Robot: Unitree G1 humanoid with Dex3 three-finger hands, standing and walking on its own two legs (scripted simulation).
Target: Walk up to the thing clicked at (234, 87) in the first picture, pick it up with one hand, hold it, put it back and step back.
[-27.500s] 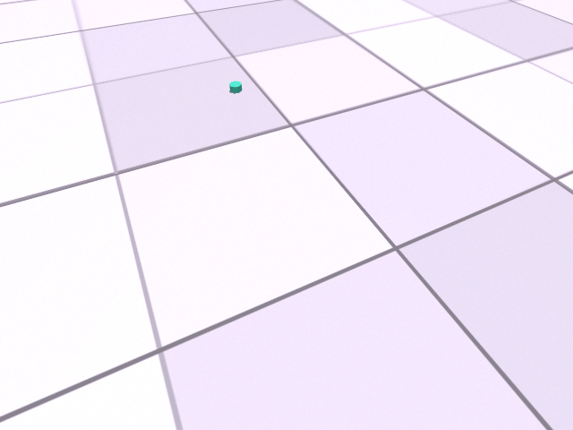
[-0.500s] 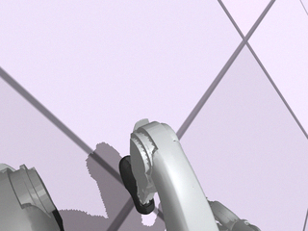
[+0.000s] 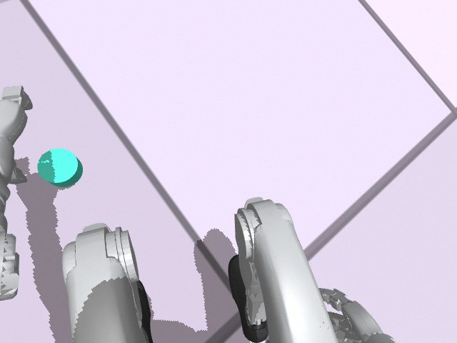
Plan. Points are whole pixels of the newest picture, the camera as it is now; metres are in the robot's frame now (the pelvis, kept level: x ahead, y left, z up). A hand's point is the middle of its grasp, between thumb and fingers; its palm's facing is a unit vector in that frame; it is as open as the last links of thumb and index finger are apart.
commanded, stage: withdraw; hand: left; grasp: from above
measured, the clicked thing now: (61, 168) +0.49 +0.30 -0.32
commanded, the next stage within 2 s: home in 0.28 s
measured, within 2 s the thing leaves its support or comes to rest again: neither
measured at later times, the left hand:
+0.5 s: hand (26, 152) +0.48 +0.32 -0.19, palm faces -0.34 -0.07 -0.94, open 13.5 cm
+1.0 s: hand out of the picture +0.32 +0.28 +0.02, palm faces -0.21 -0.69 -0.69, open 7.9 cm
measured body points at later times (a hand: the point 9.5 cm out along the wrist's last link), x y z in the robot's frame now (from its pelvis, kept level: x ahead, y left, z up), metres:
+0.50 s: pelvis +0.00 +0.00 -0.03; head +0.25 +0.08 +0.34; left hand +0.49 +0.32 -0.14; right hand +0.03 -0.27 -0.12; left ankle +0.08 +0.14 -0.31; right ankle +0.11 -0.13 -0.31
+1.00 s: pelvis +0.01 +0.00 +0.13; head +0.18 +0.05 +0.54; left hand +0.33 +0.32 +0.06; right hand +0.22 -0.25 +0.02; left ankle +0.08 +0.14 -0.31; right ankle +0.10 -0.13 -0.31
